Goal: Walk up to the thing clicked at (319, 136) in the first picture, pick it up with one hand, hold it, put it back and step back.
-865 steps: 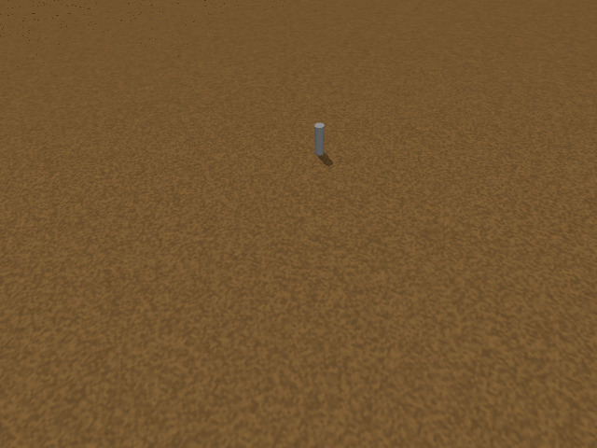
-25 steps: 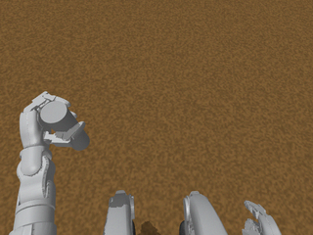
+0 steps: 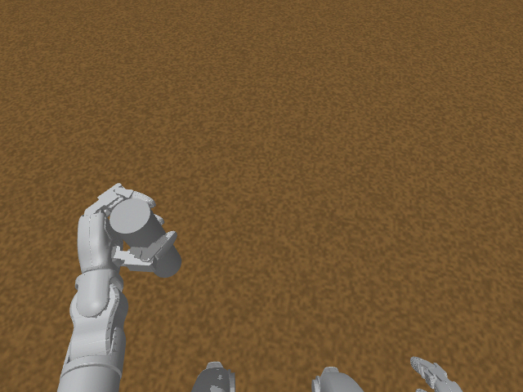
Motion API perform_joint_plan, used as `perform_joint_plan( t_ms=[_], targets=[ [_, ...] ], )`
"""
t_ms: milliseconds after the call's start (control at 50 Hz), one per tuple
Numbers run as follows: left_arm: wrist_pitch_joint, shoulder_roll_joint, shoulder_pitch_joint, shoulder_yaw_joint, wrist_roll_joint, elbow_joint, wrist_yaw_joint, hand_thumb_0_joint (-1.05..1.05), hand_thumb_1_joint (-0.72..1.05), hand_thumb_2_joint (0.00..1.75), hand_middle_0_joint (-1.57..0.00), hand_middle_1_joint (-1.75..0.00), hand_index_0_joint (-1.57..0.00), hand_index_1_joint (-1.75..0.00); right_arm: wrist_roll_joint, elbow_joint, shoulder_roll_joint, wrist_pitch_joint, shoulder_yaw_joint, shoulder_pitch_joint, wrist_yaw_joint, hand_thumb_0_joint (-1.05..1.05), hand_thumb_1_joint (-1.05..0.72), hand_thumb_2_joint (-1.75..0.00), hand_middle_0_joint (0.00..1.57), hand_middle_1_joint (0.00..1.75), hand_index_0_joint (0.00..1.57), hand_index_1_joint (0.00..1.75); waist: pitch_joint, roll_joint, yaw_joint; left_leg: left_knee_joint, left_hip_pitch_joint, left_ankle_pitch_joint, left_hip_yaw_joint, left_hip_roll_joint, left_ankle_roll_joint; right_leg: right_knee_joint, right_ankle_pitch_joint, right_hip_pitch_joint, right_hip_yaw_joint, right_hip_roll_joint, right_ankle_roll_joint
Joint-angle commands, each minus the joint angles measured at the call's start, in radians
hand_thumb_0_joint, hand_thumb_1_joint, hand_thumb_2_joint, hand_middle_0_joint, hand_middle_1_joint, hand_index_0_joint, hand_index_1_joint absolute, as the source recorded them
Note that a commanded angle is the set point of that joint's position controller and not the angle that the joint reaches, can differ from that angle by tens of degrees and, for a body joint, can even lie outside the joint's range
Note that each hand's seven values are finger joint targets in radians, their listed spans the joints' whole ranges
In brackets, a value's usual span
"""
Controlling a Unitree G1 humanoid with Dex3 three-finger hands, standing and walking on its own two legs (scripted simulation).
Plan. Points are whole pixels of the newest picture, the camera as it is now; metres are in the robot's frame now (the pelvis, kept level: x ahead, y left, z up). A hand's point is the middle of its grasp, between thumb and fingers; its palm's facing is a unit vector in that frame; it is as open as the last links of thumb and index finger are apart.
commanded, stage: lift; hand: left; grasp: from the side
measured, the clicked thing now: (151, 243) +0.36 +0.19 +0.00
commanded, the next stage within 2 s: hold in 0.50 s
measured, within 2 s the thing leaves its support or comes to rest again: neither
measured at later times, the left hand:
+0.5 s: hand (145, 219) +0.36 +0.18 +0.08, palm faces +0.21 -0.98 -0.01, open 8.2 cm
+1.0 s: hand (143, 216) +0.35 +0.17 +0.10, palm faces +0.22 -0.98 -0.01, open 8.2 cm
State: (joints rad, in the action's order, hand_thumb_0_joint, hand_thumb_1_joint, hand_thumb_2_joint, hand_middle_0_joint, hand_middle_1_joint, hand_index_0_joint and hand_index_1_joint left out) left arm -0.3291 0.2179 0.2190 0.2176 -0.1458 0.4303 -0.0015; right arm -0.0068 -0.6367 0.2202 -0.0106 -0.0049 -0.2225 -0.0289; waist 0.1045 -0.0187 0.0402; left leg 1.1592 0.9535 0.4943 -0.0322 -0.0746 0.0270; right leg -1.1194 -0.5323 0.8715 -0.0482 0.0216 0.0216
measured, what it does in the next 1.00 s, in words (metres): stands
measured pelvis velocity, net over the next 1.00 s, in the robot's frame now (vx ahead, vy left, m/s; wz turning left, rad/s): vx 0.02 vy -0.01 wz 0.01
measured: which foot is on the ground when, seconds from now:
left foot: down 0.00-1.00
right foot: down 0.00-1.00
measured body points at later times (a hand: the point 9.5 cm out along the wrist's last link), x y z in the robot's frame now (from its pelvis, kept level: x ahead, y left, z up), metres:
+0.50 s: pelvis +0.01 -0.01 +0.03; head +0.08 +0.00 +0.48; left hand +0.34 +0.23 +0.08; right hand +0.15 -0.25 -0.08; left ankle +0.03 +0.13 -0.65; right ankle +0.01 -0.14 -0.65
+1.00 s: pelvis +0.02 -0.01 +0.04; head +0.07 +0.00 +0.49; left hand +0.34 +0.22 +0.10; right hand +0.15 -0.25 -0.07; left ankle +0.03 +0.13 -0.65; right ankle +0.01 -0.14 -0.65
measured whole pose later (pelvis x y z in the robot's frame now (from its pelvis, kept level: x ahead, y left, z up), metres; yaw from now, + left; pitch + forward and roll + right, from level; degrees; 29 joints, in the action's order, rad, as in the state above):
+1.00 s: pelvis +0.02 -0.01 +0.04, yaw +0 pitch +9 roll -1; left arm -0.33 0.16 0.12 0.17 -0.14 0.37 -0.05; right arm 0.00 -0.64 0.21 0.01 -0.02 -0.23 -0.02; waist 0.06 -0.02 0.03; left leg 0.90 0.64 0.42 -0.01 -0.07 0.03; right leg -0.88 -0.46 0.57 -0.04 0.02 0.02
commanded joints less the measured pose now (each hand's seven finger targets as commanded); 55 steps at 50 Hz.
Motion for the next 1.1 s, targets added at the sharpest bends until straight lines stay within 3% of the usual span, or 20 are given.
perform_joint_plan(
  t_ms=[0, 60, 80, 140, 180, 280, 520, 560, 600, 640, 660, 720, 800, 820, 900, 920, 940, 980, 1040, 1080],
  targets=[
    [-0.078, 0.142, 0.229, 0.044, 0.0, -0.207, -0.012, 0.0, 0.19, 1.17, -1.25, -1.35, -1.28, -1.34, 0.01, 0.107, 0.136, -0.032, -0.053, -0.02, -0.011, 0.0, -0.92, -0.9, 0.2, 0.3, 0.2, 0.3, 0.342, -0.039, -0.008, -0.19, -0.328, -0.276, 0.005, 0.037, -0.03, 0.192, 0.334, -0.184, 0.005, -0.03, -0.029],
    [-0.084, 0.113, 0.227, 0.019, -0.002, -0.212, -0.017, 0.0, 0.2, 1.17, -1.24, -1.34, -1.26, -1.33, 0.01, 0.107, 0.133, -0.03, -0.053, -0.02, -0.009, 0.0, -0.91, -0.9, 0.2, 0.3, 0.2, 0.3, 0.332, -0.017, 0.002, -0.211, -0.35, -0.278, 0.009, 0.036, -0.029, 0.213, 0.339, -0.206, 0.003, -0.03, -0.026],
    [-0.084, 0.138, 0.223, 0.043, 0.0, -0.217, -0.022, 0.0, 0.23, 1.17, -1.24, -1.33, -1.26, -1.32, 0.009, 0.107, 0.137, -0.028, -0.055, -0.021, -0.012, 0.0, -0.91, -0.9, 0.2, 0.3, 0.2, 0.3, 0.334, -0.016, -0.009, -0.217, -0.347, -0.288, 0.015, 0.04, -0.031, 0.225, 0.356, -0.23, 0.008, -0.029, -0.024],
    [-0.083, 0.101, 0.228, 0.01, -0.002, -0.232, -0.022, 0.0, 0.21, 1.16, -1.23, -1.33, -1.25, -1.32, 0.012, 0.112, 0.128, -0.028, -0.052, -0.015, -0.01, 0.0, -0.91, -0.9, 0.2, 0.3, 0.2, 0.3, 0.314, -0.009, 0.003, -0.234, -0.359, -0.287, 0.019, 0.043, -0.033, 0.244, 0.365, -0.249, 0.01, -0.03, -0.02],
    [-0.083, 0.111, 0.204, 0.026, 0.003, -0.216, -0.028, 0.0, 0.23, 1.16, -1.23, -1.33, -1.26, -1.32, 0.013, 0.108, 0.134, -0.027, -0.057, -0.014, -0.009, 0.0, -0.91, -0.9, 0.2, 0.3, 0.2, 0.3, 0.29, -0.009, -0.004, -0.253, -0.372, -0.272, 0.016, 0.041, -0.03, 0.252, 0.34, -0.249, 0.004, -0.032, -0.024],
    [-0.091, 0.091, 0.206, 0.001, 0.003, -0.236, -0.03, 0.0, 0.25, 1.17, -1.23, -1.32, -1.25, -1.32, 0.012, 0.115, 0.129, -0.029, -0.055, 0.001, -0.007, 0.0, -0.91, -0.9, 0.2, 0.3, 0.2, 0.3, 0.265, -0.009, -0.003, -0.283, -0.4, -0.27, 0.021, 0.043, -0.028, 0.277, 0.341, -0.27, 0.006, -0.03, -0.023],
    [-0.089, 0.081, 0.195, -0.007, 0.009, -0.27, -0.045, 0.0, 0.22, 1.2, -1.25, -1.36, -1.27, -1.35, 0.017, 0.11, 0.126, -0.02, -0.057, -0.002, -0.005, 0.0, -0.92, -0.9, 0.2, 0.3, 0.2, 0.3, 0.291, -0.01, -0.005, -0.307, -0.463, -0.353, 0.032, 0.044, -0.031, 0.313, 0.423, -0.343, 0.011, -0.029, -0.017],
    [-0.085, 0.065, 0.156, -0.01, 0.001, -0.224, -0.04, 0.0, 0.23, 1.21, -1.26, -1.36, -1.28, -1.36, 0.016, 0.096, 0.133, -0.018, -0.062, -0.01, -0.003, 0.0, -0.91, -0.9, 0.2, 0.3, 0.2, 0.3, 0.266, 0.002, 0.002, -0.312, -0.477, -0.385, 0.028, 0.042, -0.031, 0.313, 0.444, -0.342, 0.005, -0.033, -0.017],
    [-0.09, 0.075, 0.207, -0.011, 0.004, -0.275, -0.042, 0.0, 0.29, 1.14, -1.28, -1.36, -1.3, -1.35, 0.015, 0.113, 0.126, -0.019, -0.058, 0.01, -0.002, 0.0, -0.93, -0.9, 0.2, 0.3, 0.2, 0.3, 0.268, -0.013, -0.005, -0.316, -0.473, -0.369, 0.033, 0.045, -0.031, 0.323, 0.439, -0.35, 0.01, -0.029, -0.016],
    [-0.082, 0.075, 0.149, 0.0, 0.009, -0.22, -0.045, 0.0, 0.27, 1.13, -1.29, -1.36, -1.31, -1.35, 0.016, 0.098, 0.131, -0.014, -0.063, -0.003, 0.001, 0.0, -0.93, -0.9, 0.2, 0.3, 0.2, 0.3, 0.245, -0.002, -0.005, -0.331, -0.471, -0.347, 0.028, 0.043, -0.028, 0.327, 0.41, -0.348, 0.005, -0.032, -0.018],
    [-0.087, 0.069, 0.184, -0.017, 0.009, -0.282, -0.046, 0.0, 0.27, 1.13, -1.28, -1.36, -1.3, -1.34, 0.016, 0.113, 0.129, -0.015, -0.061, 0.006, 0.003, 0.0, -0.92, -0.9, 0.2, 0.3, 0.2, 0.3, 0.264, -0.012, -0.009, -0.338, -0.483, -0.35, 0.028, 0.042, -0.025, 0.327, 0.409, -0.359, 0.004, -0.033, -0.02],
    [-0.081, 0.059, 0.167, -0.016, 0.007, -0.261, -0.052, 0.0, 0.28, 1.13, -1.27, -1.35, -1.29, -1.34, 0.014, 0.125, 0.13, -0.016, -0.06, 0.026, 0.0, 0.0, -0.92, -0.9, 0.2, 0.3, 0.2, 0.3, 0.231, 0.012, -0.006, -0.349, -0.472, -0.311, 0.034, 0.047, -0.026, 0.348, 0.383, -0.364, 0.005, -0.033, -0.016],
    [-0.08, 0.076, 0.171, -0.009, 0.01, -0.281, -0.052, 0.0, 0.26, 1.13, -1.27, -1.36, -1.29, -1.35, 0.013, 0.107, 0.122, -0.016, -0.058, 0.012, 0.0, 0.0, -0.93, -0.9, 0.2, 0.3, 0.2, 0.3, 0.257, -0.018, -0.017, -0.352, -0.494, -0.34, 0.036, 0.048, -0.024, 0.347, 0.408, -0.376, 0.006, -0.033, -0.017],
    [-0.081, 0.063, 0.183, -0.026, 0.009, -0.293, -0.05, 0.0, 0.29, 1.13, -1.28, -1.35, -1.29, -1.34, 0.015, 0.115, 0.124, -0.017, -0.059, 0.014, 0.0, 0.0, -0.93, -0.9, 0.2, 0.3, 0.2, 0.3, 0.244, -0.011, -0.003, -0.353, -0.498, -0.34, 0.035, 0.046, -0.026, 0.352, 0.409, -0.37, 0.006, -0.034, -0.017],
    [-0.075, 0.068, 0.121, -0.001, 0.004, -0.239, -0.047, 0.0, 0.27, 1.15, -1.28, -1.37, -1.3, -1.36, 0.011, 0.107, 0.127, -0.017, -0.06, 0.013, 0.0, 0.0, -0.93, -0.9, 0.2, 0.3, 0.2, 0.3, 0.225, 0.014, -0.015, -0.366, -0.488, -0.325, 0.034, 0.048, -0.025, 0.359, 0.393, -0.391, 0.004, -0.035, -0.017],
    [-0.082, 0.066, 0.172, -0.023, 0.003, -0.325, -0.045, 0.0, 0.31, 1.15, -1.28, -1.36, -1.3, -1.35, 0.01, 0.118, 0.125, -0.019, -0.058, 0.019, 0.001, 0.0, -0.93, -0.9, 0.2, 0.3, 0.2, 0.3, 0.26, -0.007, -0.016, -0.368, -0.515, -0.351, 0.038, 0.046, -0.025, 0.361, 0.416, -0.403, 0.006, -0.033, -0.018],
    [-0.079, 0.057, 0.175, -0.026, 0.002, -0.303, -0.046, 0.0, 0.3, 1.14, -1.3, -1.37, -1.31, -1.36, 0.011, 0.122, 0.128, -0.019, -0.058, 0.019, -0.001, 0.0, -0.94, -0.9, 0.2, 0.3, 0.2, 0.3, 0.256, -0.005, -0.008, -0.365, -0.523, -0.366, 0.037, 0.046, -0.026, 0.36, 0.428, -0.403, 0.005, -0.034, -0.017],
    [-0.073, 0.064, 0.153, -0.018, 0.006, -0.281, -0.048, 0.0, 0.31, 1.15, -1.28, -1.36, -1.3, -1.35, 0.008, 0.12, 0.123, -0.02, -0.056, 0.032, -0.001, 0.0, -0.93, -0.9, 0.2, 0.3, 0.2, 0.3, 0.207, 0.001, -0.016, -0.374, -0.494, -0.327, 0.043, 0.051, -0.025, 0.376, 0.399, -0.397, 0.008, -0.03, -0.017],
    [-0.071, 0.073, 0.156, -0.008, 0.006, -0.306, -0.047, 0.0, 0.3, 1.15, -1.28, -1.36, -1.3, -1.35, 0.009, 0.116, 0.124, -0.022, -0.061, 0.026, 0.0, 0.0, -0.93, -0.9, 0.2, 0.3, 0.2, 0.3, 0.221, -0.009, -0.019, -0.385, -0.505, -0.31, 0.042, 0.05, -0.023, 0.38, 0.381, -0.398, 0.007, -0.032, -0.018],
    [-0.069, 0.055, 0.141, -0.022, 0.004, -0.302, -0.047, 0.0, 0.29, 1.15, -1.29, -1.37, -1.31, -1.36, 0.009, 0.125, 0.122, -0.021, -0.057, 0.032, -0.002, 0.0, -0.93, -0.9, 0.2, 0.3, 0.2, 0.3, 0.221, -0.001, -0.015, -0.39, -0.518, -0.313, 0.04, 0.05, -0.025, 0.387, 0.382, -0.412, 0.006, -0.032, -0.016]
  ],
)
